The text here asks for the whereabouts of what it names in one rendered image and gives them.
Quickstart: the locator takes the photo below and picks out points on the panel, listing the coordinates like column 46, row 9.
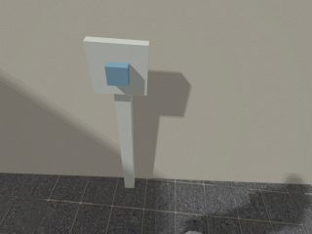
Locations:
column 98, row 51

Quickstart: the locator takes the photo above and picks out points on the button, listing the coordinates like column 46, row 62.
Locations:
column 117, row 73

